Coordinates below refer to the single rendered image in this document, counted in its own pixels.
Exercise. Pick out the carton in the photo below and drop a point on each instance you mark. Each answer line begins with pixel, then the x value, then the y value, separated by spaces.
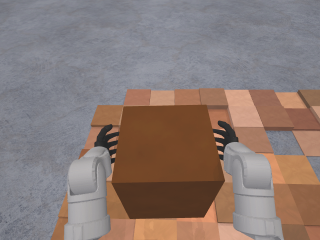
pixel 167 163

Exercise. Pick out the left robot hand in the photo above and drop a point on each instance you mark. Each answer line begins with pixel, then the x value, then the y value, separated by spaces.
pixel 102 140

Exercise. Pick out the right robot forearm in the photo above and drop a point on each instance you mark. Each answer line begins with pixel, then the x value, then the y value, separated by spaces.
pixel 255 212

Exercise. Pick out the left robot forearm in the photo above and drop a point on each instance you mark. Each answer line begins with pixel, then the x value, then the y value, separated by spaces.
pixel 86 196

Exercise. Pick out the right robot hand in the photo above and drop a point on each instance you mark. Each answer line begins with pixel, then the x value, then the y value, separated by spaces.
pixel 229 137

